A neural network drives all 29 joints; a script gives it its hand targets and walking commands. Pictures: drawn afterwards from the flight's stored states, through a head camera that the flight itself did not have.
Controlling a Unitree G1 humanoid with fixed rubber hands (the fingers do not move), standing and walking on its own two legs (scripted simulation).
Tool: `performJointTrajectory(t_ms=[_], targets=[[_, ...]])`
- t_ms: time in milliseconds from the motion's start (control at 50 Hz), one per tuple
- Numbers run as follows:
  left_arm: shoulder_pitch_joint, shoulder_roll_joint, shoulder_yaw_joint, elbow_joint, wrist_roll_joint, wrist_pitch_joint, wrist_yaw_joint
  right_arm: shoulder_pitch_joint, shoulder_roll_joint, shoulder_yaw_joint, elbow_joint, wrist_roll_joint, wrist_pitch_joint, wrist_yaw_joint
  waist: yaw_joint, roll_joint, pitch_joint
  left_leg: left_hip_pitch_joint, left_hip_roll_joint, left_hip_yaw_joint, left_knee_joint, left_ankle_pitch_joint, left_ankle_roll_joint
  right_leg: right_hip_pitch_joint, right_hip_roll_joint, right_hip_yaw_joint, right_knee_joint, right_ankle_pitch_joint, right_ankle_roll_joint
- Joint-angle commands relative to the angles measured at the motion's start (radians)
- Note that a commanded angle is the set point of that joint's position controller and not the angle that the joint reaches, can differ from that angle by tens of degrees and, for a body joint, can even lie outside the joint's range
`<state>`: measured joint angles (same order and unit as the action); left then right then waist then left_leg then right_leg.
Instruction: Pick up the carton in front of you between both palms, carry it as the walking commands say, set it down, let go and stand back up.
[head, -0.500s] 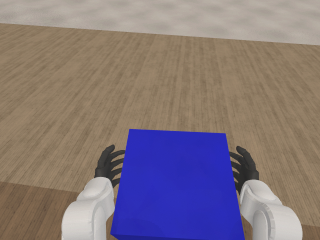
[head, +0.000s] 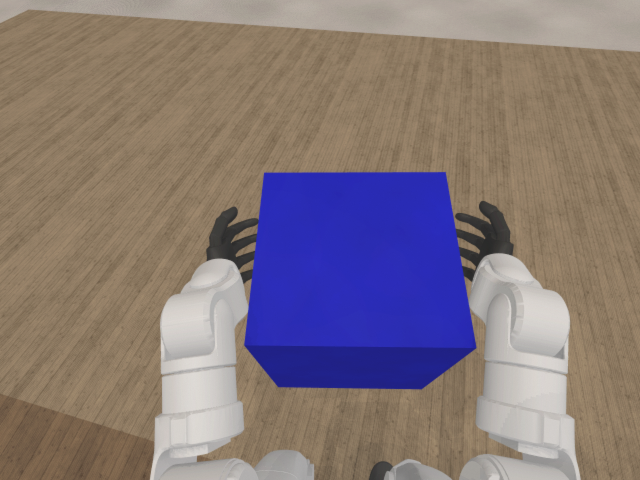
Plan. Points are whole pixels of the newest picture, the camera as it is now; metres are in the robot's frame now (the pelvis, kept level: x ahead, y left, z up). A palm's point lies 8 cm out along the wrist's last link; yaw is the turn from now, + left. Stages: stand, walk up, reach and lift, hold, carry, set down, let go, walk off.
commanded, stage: carry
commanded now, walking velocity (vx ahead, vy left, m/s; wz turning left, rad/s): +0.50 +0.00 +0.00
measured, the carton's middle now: (351, 293) +0.33 +0.01 +0.00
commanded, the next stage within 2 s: none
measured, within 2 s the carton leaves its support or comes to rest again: neither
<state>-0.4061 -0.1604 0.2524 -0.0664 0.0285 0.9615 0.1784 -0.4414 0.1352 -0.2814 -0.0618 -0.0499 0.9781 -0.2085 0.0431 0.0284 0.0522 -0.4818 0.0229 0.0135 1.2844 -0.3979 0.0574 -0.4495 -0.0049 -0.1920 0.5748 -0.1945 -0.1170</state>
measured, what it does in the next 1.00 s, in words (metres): goes down: left foot 0.04 m lower, then right foot 0.05 m lower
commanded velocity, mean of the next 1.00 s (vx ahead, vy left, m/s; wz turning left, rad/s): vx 0.50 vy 0.00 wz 0.00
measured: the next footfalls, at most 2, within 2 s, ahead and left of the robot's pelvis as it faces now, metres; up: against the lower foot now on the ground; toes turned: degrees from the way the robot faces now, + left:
left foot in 0.36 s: +0.42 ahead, +0.06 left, -0.04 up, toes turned +3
right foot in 0.82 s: +0.77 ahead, -0.07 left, -0.09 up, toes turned -5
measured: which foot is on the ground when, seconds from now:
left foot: up 0.00-0.34, down 0.36-0.84, up 0.86-1.00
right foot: down 0.00-0.38, up 0.40-0.80, down 0.82-1.00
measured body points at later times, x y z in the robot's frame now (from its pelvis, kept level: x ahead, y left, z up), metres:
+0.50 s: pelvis +0.36 +0.02 -0.04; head +0.40 +0.03 +0.41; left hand +0.70 +0.16 +0.03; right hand +0.69 -0.16 +0.04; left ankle +0.39 +0.06 -0.76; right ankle +0.24 -0.09 -0.65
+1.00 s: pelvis +0.70 -0.02 -0.09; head +0.73 -0.02 +0.36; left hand +1.02 +0.14 -0.03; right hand +1.04 -0.17 -0.03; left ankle +0.63 +0.10 -0.72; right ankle +0.73 -0.06 -0.81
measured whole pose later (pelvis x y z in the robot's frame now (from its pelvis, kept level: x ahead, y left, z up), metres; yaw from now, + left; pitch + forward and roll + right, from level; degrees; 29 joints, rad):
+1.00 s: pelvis +0.70 -0.02 -0.09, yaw +0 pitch +4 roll +0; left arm -0.34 -0.16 0.24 -0.04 0.03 0.94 0.17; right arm -0.36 0.17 -0.29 -0.05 -0.06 0.94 -0.19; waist 0.05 0.00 -0.02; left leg -0.55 0.00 0.00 1.25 -0.44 0.06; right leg -0.41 0.06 -0.16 0.59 -0.13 -0.13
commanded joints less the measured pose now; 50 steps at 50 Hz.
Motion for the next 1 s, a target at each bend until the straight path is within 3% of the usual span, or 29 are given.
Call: performJointTrajectory(t_ms=[0, 100, 180, 240, 260, 300, 320, 340, 360, 380, 400, 420, 440, 460, 500, 560, 600, 660, 700, 740, 780, 800, 820, 840, 860, 880, 900, 940, 980], targets=[[-0.619, -0.763, -0.640, -0.122, -0.182, -0.061, -0.021, -0.521, 0.796, 0.619, -0.041, 0.128, -0.058, 0.021, -0.007, -0.110, -0.524, -0.185, 0.050, -0.035, -0.057, 0.049, 0.005, 0.551, -0.290, 0.385, -0.201, 0.300, -0.092], [-0.555, -0.742, -0.662, -0.128, -0.168, -0.079, -0.024, -0.479, 0.779, 0.640, -0.048, 0.126, -0.089, 0.027, 0.004, -0.110, -0.486, -0.264, 0.048, 0.012, -0.306, 0.131, -0.019, 0.577, -0.272, 0.308, -0.188, 0.447, -0.122], [-0.500, -0.702, -0.663, -0.158, -0.161, -0.067, -0.019, -0.451, 0.750, 0.661, -0.105, 0.143, -0.078, 0.033, 0.032, -0.125, -0.412, -0.246, -0.007, 0.092, -0.563, 0.356, -0.021, 0.621, -0.177, 0.195, -0.135, 0.668, -0.071], [-0.435, -0.664, -0.658, -0.168, -0.151, -0.046, -0.007, -0.405, 0.703, 0.661, -0.142, 0.147, -0.054, 0.031, 0.053, -0.144, -0.367, -0.157, -0.052, 0.138, -0.779, 0.488, -0.004, 0.642, -0.130, 0.149, -0.106, 0.672, -0.036], [-0.415, -0.654, -0.656, -0.169, -0.149, -0.038, -0.003, -0.392, 0.688, 0.656, -0.153, 0.146, -0.046, 0.031, 0.047, -0.148, -0.361, -0.074, -0.064, 0.142, -0.837, 0.532, 0.010, 0.612, -0.124, 0.133, -0.082, 0.672, -0.022], [-0.395, -0.637, -0.660, -0.171, -0.149, -0.021, 0.004, -0.351, 0.654, 0.634, -0.150, 0.136, -0.029, 0.026, -0.007, -0.156, -0.388, 0.146, -0.084, 0.155, -0.882, 0.588, 0.031, 0.544, -0.119, 0.103, 0.058, 0.709, 0.012], [-0.404, -0.628, -0.662, -0.174, -0.150, -0.012, 0.007, -0.321, 0.639, 0.618, -0.133, 0.127, -0.021, 0.023, -0.053, -0.120, -0.426, 0.298, -0.065, 0.159, -0.925, 0.632, 0.029, 0.495, -0.097, 0.063, 0.212, 0.631, 0.039], [-0.421, -0.609, -0.655, -0.173, -0.145, -0.002, 0.012, -0.305, 0.620, 0.599, -0.120, 0.115, -0.012, 0.021, -0.085, -0.037, -0.453, 0.489, 0.033, 0.076, -0.864, 0.709, 0.016, 0.318, -0.069, 0.059, 0.396, 0.357, 0.065], [-0.425, -0.606, -0.648, -0.172, -0.144, 0.011, 0.017, -0.301, 0.586, 0.581, -0.107, 0.114, -0.002, 0.019, -0.061, 0.122, -0.477, 0.716, 0.240, -0.172, -0.671, 1.148, 0.044, 0.031, 0.013, 0.088, 0.570, -0.248, 0.078], [-0.402, -0.607, -0.635, -0.146, -0.153, 0.027, 0.020, -0.321, 0.544, 0.577, -0.124, 0.122, 0.002, 0.006, -0.111, 0.312, -0.615, 0.891, 0.385, -0.504, -0.741, 0.901, 0.246, -0.190, 0.096, 0.170, 0.855, -0.406, 0.090], [-0.432, -0.608, -0.629, -0.183, -0.160, 0.027, 0.026, -0.313, 0.590, 0.596, -0.127, 0.148, 0.004, 0.005, -0.124, 0.248, -0.582, 0.849, 0.361, -0.554, -0.831, 0.572, 0.275, -0.315, 0.051, 0.228, 0.898, -0.381, 0.062], [-0.488, -0.641, -0.621, -0.197, -0.161, 0.028, 0.028, -0.357, 0.643, 0.611, -0.147, 0.166, 0.000, 0.014, -0.128, 0.148, -0.514, 0.756, 0.316, -0.499, -0.855, 0.509, 0.257, -0.344, 0.016, 0.238, 0.855, -0.320, 0.054], [-0.499, -0.668, -0.611, -0.187, -0.151, 0.022, 0.027, -0.404, 0.686, 0.634, -0.165, 0.184, -0.005, 0.026, -0.111, 0.032, -0.465, 0.654, 0.297, -0.424, -0.858, 0.586, 0.234, -0.322, -0.020, 0.239, 0.782, -0.259, 0.059], [-0.495, -0.673, -0.597, -0.172, -0.137, 0.012, 0.025, -0.461, 0.720, 0.660, -0.176, 0.202, -0.015, 0.036, -0.097, 0.000, -0.449, 0.582, 0.284, -0.369, -0.859, 0.649, 0.220, -0.289, -0.041, 0.235, 0.698, -0.217, 0.064], [-0.488, -0.687, -0.589, -0.151, -0.112, -0.011, 0.021, -0.510, 0.757, 0.698, -0.187, 0.231, -0.039, 0.051, -0.083, 0.013, -0.460, 0.516, 0.247, -0.278, -0.871, 0.674, 0.191, -0.232, -0.052, 0.216, 0.577, -0.172, 0.078], [-0.463, -0.699, -0.600, -0.124, -0.096, -0.039, 0.017, -0.493, 0.754, 0.708, -0.168, 0.229, -0.063, 0.056, -0.099, 0.058, -0.469, 0.565, 0.202, -0.180, -0.843, 0.855, 0.166, -0.265, -0.034, 0.172, 0.421, -0.053, 0.086], [-0.455, -0.694, -0.605, -0.126, -0.096, -0.051, 0.016, -0.467, 0.748, 0.708, -0.158, 0.219, -0.074, 0.054, -0.108, 0.062, -0.454, 0.576, 0.148, -0.112, -0.827, 0.909, 0.133, -0.255, -0.015, 0.139, 0.275, 0.084, 0.082], [-0.442, -0.672, -0.615, -0.146, -0.102, -0.056, 0.015, -0.416, 0.731, 0.705, -0.150, 0.207, -0.078, 0.046, -0.137, 0.056, -0.415, 0.575, 0.072, -0.028, -0.794, 0.875, 0.103, -0.176, 0.031, 0.068, 0.017, 0.291, 0.076], [-0.415, -0.641, -0.608, -0.147, -0.097, -0.048, 0.016, -0.371, 0.704, 0.695, -0.134, 0.195, -0.075, 0.037, -0.148, 0.061, -0.384, 0.546, 0.059, -0.017, -0.766, 0.764, 0.101, -0.084, 0.044, 0.051, -0.113, 0.423, 0.056], [-0.383, -0.609, -0.591, -0.135, -0.086, -0.034, 0.018, -0.350, 0.683, 0.685, -0.117, 0.182, -0.064, 0.028, -0.121, 0.074, -0.363, 0.535, 0.074, -0.022, -0.683, 0.747, 0.090, -0.004, 0.043, 0.059, -0.163, 0.475, 0.030], [-0.341, -0.576, -0.563, -0.108, -0.073, -0.023, 0.022, -0.354, 0.671, 0.669, -0.097, 0.168, -0.047, 0.020, -0.043, 0.054, -0.405, 0.489, 0.064, 0.028, -0.461, 0.774, 0.055, 0.203, 0.039, 0.039, -0.218, 0.479, 0.016], [-0.343, -0.567, -0.549, -0.100, -0.066, -0.016, 0.021, -0.361, 0.658, 0.652, -0.082, 0.158, -0.039, 0.016, -0.003, 0.012, -0.432, 0.368, 0.047, 0.051, -0.285, 0.622, 0.033, 0.375, -0.018, 0.077, -0.176, 0.494, 0.021], [-0.337, -0.543, -0.531, -0.069, -0.058, -0.008, 0.022, -0.380, 0.651, 0.639, -0.063, 0.150, -0.027, 0.010, -0.008, -0.138, -0.492, 0.110, -0.017, 0.057, -0.055, 0.082, 0.009, 0.609, -0.222, 0.297, 0.037, 0.872, -0.038], [-0.373, -0.528, -0.529, -0.059, -0.068, -0.008, 0.034, -0.353, 0.660, 0.629, -0.050, 0.148, -0.018, 0.008, 0.025, -0.348, -0.633, -0.217, -0.126, -0.010, 0.255, -0.252, -0.046, 0.884, -0.425, 0.712, -0.020, 0.617, -0.253], [-0.346, -0.576, -0.550, -0.032, -0.087, -0.008, 0.034, -0.376, 0.662, 0.626, -0.077, 0.146, -0.018, 0.005, 0.047, -0.252, -0.614, -0.311, -0.079, -0.045, 0.290, -0.185, -0.010, 0.806, -0.405, 0.800, -0.126, 0.220, -0.271], [-0.405, -0.632, -0.572, -0.053, -0.116, -0.014, 0.026, -0.448, 0.695, 0.622, -0.094, 0.151, -0.024, 0.005, 0.045, -0.154, -0.538, -0.325, -0.046, -0.064, 0.236, -0.127, 0.006, 0.688, -0.343, 0.741, -0.167, 0.108, -0.228], [-0.478, -0.692, -0.604, -0.073, -0.146, -0.020, 0.013, -0.467, 0.718, 0.602, -0.082, 0.140, -0.032, 0.007, 0.022, -0.017, -0.474, -0.280, -0.019, -0.064, 0.141, -0.084, 0.011, 0.554, -0.321, 0.656, -0.182, 0.165, -0.189], [-0.588, -0.775, -0.663, -0.101, -0.186, -0.048, -0.011, -0.462, 0.762, 0.582, -0.049, 0.112, -0.054, 0.021, -0.016, -0.007, -0.462, -0.175, 0.024, -0.066, -0.015, -0.032, 0.005, 0.395, -0.288, 0.550, -0.208, 0.182, -0.150], [-0.594, -0.795, -0.684, -0.106, -0.197, -0.074, -0.023, -0.446, 0.782, 0.599, -0.034, 0.106, -0.080, 0.030, -0.017, -0.069, -0.460, -0.149, 0.031, -0.032, -0.152, -0.004, -0.009, 0.367, -0.256, 0.470, -0.212, 0.263, -0.138]])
